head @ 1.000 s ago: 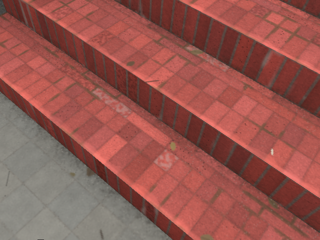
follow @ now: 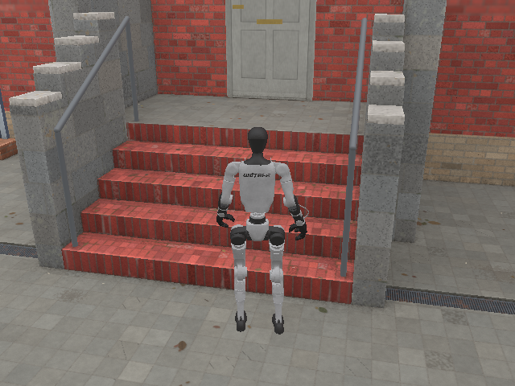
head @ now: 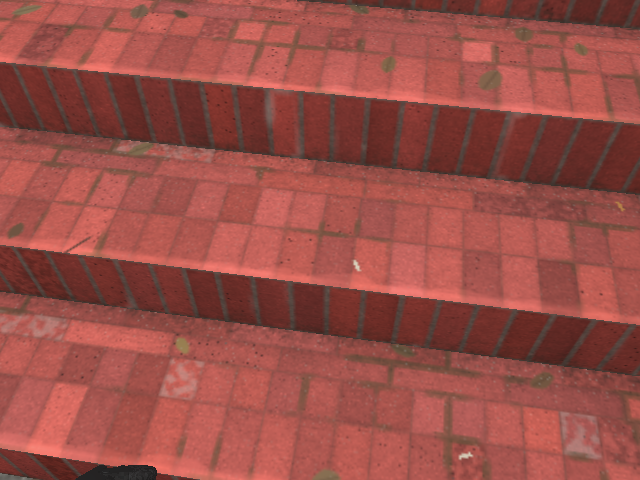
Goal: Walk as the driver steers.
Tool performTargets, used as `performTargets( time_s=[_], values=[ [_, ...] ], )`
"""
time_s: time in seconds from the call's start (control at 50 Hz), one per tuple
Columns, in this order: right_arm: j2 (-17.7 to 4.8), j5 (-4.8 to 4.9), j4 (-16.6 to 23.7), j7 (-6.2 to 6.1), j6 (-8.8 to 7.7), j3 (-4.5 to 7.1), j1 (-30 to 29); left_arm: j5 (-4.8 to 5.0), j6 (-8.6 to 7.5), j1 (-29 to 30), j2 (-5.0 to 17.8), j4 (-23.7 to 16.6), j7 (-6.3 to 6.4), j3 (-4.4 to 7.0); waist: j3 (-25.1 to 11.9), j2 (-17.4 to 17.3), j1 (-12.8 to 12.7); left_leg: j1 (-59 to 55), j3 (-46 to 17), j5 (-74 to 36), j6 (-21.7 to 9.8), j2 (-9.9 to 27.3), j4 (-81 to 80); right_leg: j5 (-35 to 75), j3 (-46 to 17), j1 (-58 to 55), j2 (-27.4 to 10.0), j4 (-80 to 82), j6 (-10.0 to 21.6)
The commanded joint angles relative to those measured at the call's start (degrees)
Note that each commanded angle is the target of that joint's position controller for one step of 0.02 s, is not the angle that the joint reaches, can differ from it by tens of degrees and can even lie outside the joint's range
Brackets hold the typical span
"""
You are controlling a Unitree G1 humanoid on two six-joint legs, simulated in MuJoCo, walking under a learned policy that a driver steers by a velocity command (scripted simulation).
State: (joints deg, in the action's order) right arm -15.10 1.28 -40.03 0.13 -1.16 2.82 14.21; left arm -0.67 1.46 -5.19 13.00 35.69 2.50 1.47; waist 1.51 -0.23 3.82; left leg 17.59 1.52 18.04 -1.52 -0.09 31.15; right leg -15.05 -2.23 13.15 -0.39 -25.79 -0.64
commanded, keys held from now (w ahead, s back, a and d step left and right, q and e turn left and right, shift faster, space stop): w+q+shift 0.42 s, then w+e+shift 0.58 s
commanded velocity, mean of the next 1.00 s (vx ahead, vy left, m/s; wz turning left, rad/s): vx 0.81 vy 0.00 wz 0.13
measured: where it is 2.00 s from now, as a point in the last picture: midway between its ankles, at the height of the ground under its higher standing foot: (154, 30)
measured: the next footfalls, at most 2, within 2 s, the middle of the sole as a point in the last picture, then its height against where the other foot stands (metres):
left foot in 0.40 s outside the picture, level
right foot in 0.86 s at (180, 432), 0.18 m higher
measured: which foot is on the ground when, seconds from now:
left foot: up 0.00-0.38, down 0.40-0.86, up 0.88-1.00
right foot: down 0.00-0.42, up 0.44-0.84, down 0.86-1.00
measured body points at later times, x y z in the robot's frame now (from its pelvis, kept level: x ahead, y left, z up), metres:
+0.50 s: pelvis +0.14 +0.14 -0.03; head +0.16 +0.17 +0.42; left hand +0.16 +0.44 -0.14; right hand +0.38 -0.07 -0.11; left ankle +0.13 +0.21 -0.74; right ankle +0.07 -0.09 -0.60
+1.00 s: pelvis +0.48 +0.29 +0.10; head +0.46 +0.31 +0.55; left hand +0.47 +0.55 -0.04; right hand +0.76 +0.13 +0.09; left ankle +0.38 +0.43 -0.40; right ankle +0.47 +0.24 -0.56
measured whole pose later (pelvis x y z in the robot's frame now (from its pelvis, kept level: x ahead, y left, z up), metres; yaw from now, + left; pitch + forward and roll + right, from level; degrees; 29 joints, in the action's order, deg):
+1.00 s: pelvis +0.48 +0.29 +0.10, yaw +8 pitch +0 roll -3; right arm -12.7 -1.6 -30.7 1.9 -7.5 -1.7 2.8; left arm -1.3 -4.8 -26.2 14.2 43.9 0.0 1.1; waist -4.0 -0.2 -2.6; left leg 37.7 -10.9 18.1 -5.0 -4.4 105.3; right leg -32.7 1.2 27.4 13.0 -59.8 8.9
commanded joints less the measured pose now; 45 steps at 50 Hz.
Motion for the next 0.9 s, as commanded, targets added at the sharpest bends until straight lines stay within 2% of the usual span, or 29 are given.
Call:
performTargets(
  time_s=[0.02, 0.08, 0.12, 0.18, 0.32, 0.36, 0.38, 0.4, 0.42, 0.44, 0.46, 0.48, 0.5, 0.52, 0.54, 0.58, 0.62, 0.66, 0.7, 0.72, 0.74, 0.76, 0.78, 0.8, 0.82, 0.84, 0.86, 0.88, 0.9],
  values=[
    [-7.48, 0.78, 8.58, -0.26, -1.92, 1.84, -9.42, -0.30, -1.51, -13.77, 14.90, -0.63, -0.07, 5.84, -5.88, 13.04, -10.99, 27.59, -2.16, 14.14, 1.45, 2.32, 23.58, -22.13, -23.40, -17.40, -23.01, 14.72, 15.74],
    [-7.88, -0.05, 7.47, -0.19, -0.22, 3.03, -4.74, 1.16, -5.43, -6.53, 9.12, -0.69, -0.09, 4.10, -1.20, 10.92, -5.56, 33.84, -5.86, 4.29, 2.49, 5.42, 36.73, -17.57, -15.21, -14.58, -19.16, 16.78, 9.81],
    [-5.38, -0.26, 7.57, 0.02, -0.25, 2.35, -5.03, 0.48, -6.70, -6.67, 8.33, -0.11, -0.12, 3.89, -0.23, 8.30, -5.24, 33.04, -4.97, -2.32, 3.42, 6.08, 39.31, -8.75, -8.02, -12.02, -17.53, 17.74, 8.45],
    [-3.98, 0.16, 9.18, 0.40, -0.09, 1.52, -6.96, -0.29, -7.46, -7.51, 9.73, 0.81, -0.23, 4.54, 0.57, 7.11, -5.12, 30.46, -4.83, -7.18, 4.15, 7.95, 35.28, -2.66, -0.50, -9.74, -17.23, 18.51, 7.73],
    [-4.62, 0.88, 11.75, 1.99, 0.85, 0.57, -9.82, 0.54, -6.89, -7.10, 15.00, 1.89, -2.09, 6.31, 4.11, 6.28, -4.50, 19.60, 1.43, -1.66, 0.18, 8.86, 21.26, 2.72, 10.99, -7.90, -17.62, 16.84, 5.66],
    [-6.90, 0.87, 10.91, 1.92, 1.01, 1.47, -5.70, 0.85, -6.14, -6.25, 16.42, 1.88, -2.42, 6.61, 1.30, 6.76, -1.69, 11.54, 6.43, 3.91, -2.20, 4.54, 18.95, 22.86, 13.49, -8.24, -17.33, 7.66, 4.91],
    [-8.96, 1.10, 8.53, 1.71, 0.89, 3.02, 2.53, 1.17, -5.59, -4.93, 16.62, 1.83, -2.52, 6.49, -3.82, 5.29, 3.48, 0.64, 9.82, 1.99, -4.09, 0.11, 14.93, 39.83, 16.53, -7.43, -15.51, -5.55, 3.86],
    [-13.47, 1.04, 4.00, 1.37, 0.58, 5.54, 15.21, 1.52, -5.39, -5.30, 14.95, 1.16, -2.17, 5.78, -9.44, 0.50, 8.92, -16.30, 11.30, -1.97, -6.57, -6.26, 9.58, 46.08, 17.84, -0.80, -12.13, -25.15, 2.51],
    [-18.16, 1.36, 1.76, 1.06, 0.10, 6.25, 19.03, -0.92, -6.17, -5.38, 5.63, -1.45, -1.71, 2.89, -4.01, -16.76, 6.66, -25.54, -5.86, -7.92, -9.85, 1.58, 5.33, -5.18, 15.03, 23.02, -7.45, -48.97, -1.18],
    [-22.37, 0.64, 4.25, 1.04, -1.30, 5.64, 17.18, -0.26, -8.79, -8.42, 2.03, -5.93, -1.43, 0.94, -15.41, -30.18, 0.96, -35.52, -44.26, 10.10, -22.19, 13.65, -12.05, -20.31, 3.36, 40.63, 2.55, -66.49, -1.50],
    [-15.10, -0.43, 4.47, 1.47, -2.39, 4.27, 19.37, 2.17, -10.38, -3.50, 9.42, -3.99, -1.44, 2.09, -15.67, -14.56, 6.69, -36.81, -46.71, 14.24, -19.71, 17.86, -18.85, -12.20, -2.01, 46.59, -0.80, -70.81, 0.33],
    [-13.82, -1.39, 3.21, 1.20, -2.69, 3.80, 19.16, 3.41, -10.93, -2.13, 9.16, -3.95, -1.71, 1.76, -10.95, -8.96, 5.36, -33.04, -42.77, 13.14, -18.45, 19.61, -16.74, -8.11, -1.17, 50.18, -3.29, -69.99, 2.27],
    [-12.25, -1.73, 3.61, 1.25, -2.95, 2.98, 14.73, 2.28, -10.70, -1.74, 7.18, -3.29, -1.40, 0.83, -8.15, -0.97, 2.88, -23.92, -37.19, 9.82, -16.05, 18.46, -14.92, -4.10, -0.98, 46.49, -6.57, -67.41, 2.52],
    [-10.29, -2.17, 4.38, 1.07, -2.99, 1.89, 8.05, 1.38, -9.81, -3.51, 6.57, -2.89, -1.63, 0.61, -5.61, -0.28, -1.26, -15.09, -30.40, 4.80, -14.34, 16.70, -13.75, 0.76, -1.66, 41.49, -8.84, -64.75, 2.37],
    [-7.68, -2.84, 4.08, 1.04, -3.21, 0.57, 4.85, 2.10, -8.26, -6.13, 6.39, -1.62, -2.36, 0.83, -3.50, -3.74, -3.84, -8.22, -24.65, -0.89, -12.73, 14.93, -14.69, 2.90, -1.59, 37.92, -9.42, -67.15, 2.33],
    [-3.98, -3.25, -1.34, 1.96, -3.37, -1.07, 9.69, 4.52, -5.28, -10.27, 1.30, 0.73, -2.85, -0.19, -1.86, -5.98, -4.16, -5.74, -18.13, -11.14, -12.53, 15.71, -12.20, -5.12, -0.03, 46.23, -4.56, -95.22, 2.21],
    [-1.25, -2.90, -6.12, 2.35, -2.97, -2.45, 13.55, 6.04, -4.21, -4.43, -4.86, -3.21, -2.84, -2.93, 4.66, -3.92, -3.58, -7.97, -13.89, -9.17, -8.63, 18.08, -11.45, -9.03, -6.26, 66.35, -0.03, -112.69, 5.17],
    [1.99, -3.92, -8.95, 1.66, -1.42, -4.10, 13.04, 4.76, -4.31, -0.53, -8.01, -7.49, -3.88, -5.07, 7.56, -2.28, -6.12, -5.41, -6.81, -12.26, -2.18, 15.42, -12.26, -3.66, -5.47, 72.92, 1.88, -113.63, 7.65],
    [1.35, -4.11, -8.00, 0.39, -0.50, -4.64, 7.93, 4.17, -4.47, 1.64, -6.34, -9.53, -4.44, -5.73, 8.67, -0.52, -8.30, 4.10, 3.29, -14.01, 3.30, 7.91, -16.09, 5.18, 0.37, 65.08, 2.93, -94.24, 6.96],
    [1.75, -3.31, -8.84, -0.99, -0.95, -4.91, 9.25, 3.32, -3.94, 6.23, -5.97, -10.34, -4.36, -6.02, 8.16, 0.10, -6.70, 9.60, 5.76, -18.51, 1.82, 7.67, -21.21, 8.90, 4.42, 59.02, 3.89, -88.20, 5.59],
    [-0.72, -2.41, -8.77, -2.29, -2.25, -4.55, 10.83, 2.60, -3.24, 7.40, -4.57, -11.70, -4.40, -6.29, 7.59, -2.00, -6.18, 13.04, 6.98, -28.05, -0.19, 8.97, -25.77, 6.07, 10.47, 51.40, 3.59, -80.16, 3.91],
    [-3.94, -1.28, -8.44, -3.45, -2.86, -4.40, 7.44, 1.76, -3.78, 6.60, -3.44, -13.27, -4.32, -5.89, 2.08, -2.83, -9.59, 11.22, 10.35, -49.99, 0.77, 8.73, -26.55, 4.48, 13.13, 38.17, 1.99, -71.04, 4.81],
    [-7.01, -0.72, -6.80, -4.69, -4.02, -3.54, 7.85, 1.69, -3.99, 2.22, 0.94, -11.43, -4.54, -4.13, -7.09, -3.94, -10.67, 6.90, 11.40, -85.41, 0.73, 8.15, -21.31, 3.14, 18.59, 20.73, 6.70, -65.52, 5.91],
    [-13.20, -0.61, -6.90, -6.32, -4.49, -2.03, 9.92, 1.85, -3.88, 0.12, 4.43, -10.36, -4.13, -2.09, -17.56, -8.35, -13.25, -1.15, 10.40, -125.39, -0.51, 10.14, -14.45, 0.69, 21.32, 9.39, 11.74, -65.85, 6.23],
    [-19.94, -1.04, -6.02, -7.02, -3.42, 0.02, 6.81, 0.99, -3.77, -5.78, 4.84, -9.84, -4.02, -1.43, -18.34, -15.54, -17.35, -13.10, 7.91, -144.06, -0.81, 15.47, -3.48, -15.01, 20.69, 12.99, 9.94, -58.91, 7.67],
    [-21.42, -1.61, -3.52, -7.74, -0.98, 0.92, 3.66, 1.33, -3.63, -11.50, 8.21, -7.64, -4.19, -0.40, -17.26, -16.84, -19.43, -21.04, 6.52, -158.32, -0.90, 17.02, 11.20, -27.36, 17.66, 15.04, 13.27, -49.83, 10.01],
    [-21.40, -1.63, 0.73, -8.19, 0.38, 1.54, -3.89, 1.66, -4.07, -21.54, 11.64, -3.18, -4.74, 0.76, -13.71, -6.83, -24.71, -16.34, 6.21, -132.63, 1.44, 12.38, 38.77, -18.69, 7.12, 9.44, 10.86, -30.99, 15.29],
    [-7.24, -1.79, 7.07, -6.05, -1.67, -1.53, -8.21, -1.16, -5.24, -24.76, 13.87, 3.39, -6.04, 0.34, -9.36, 20.84, -17.18, 12.17, -2.70, -20.60, 1.77, -3.68, 59.90, -10.26, -22.51, -3.82, 3.94, -14.21, 22.21],
    [-2.32, -2.55, 12.87, -2.28, -5.76, -3.16, -8.58, -2.93, -6.01, -22.89, 9.12, 2.43, -3.68, -0.34, -9.69, 28.19, -12.07, 27.18, -14.62, -6.11, -1.03, -9.15, 73.43, -24.07, -56.71, -6.41, -3.32, 7.03, 26.22]
  ],
)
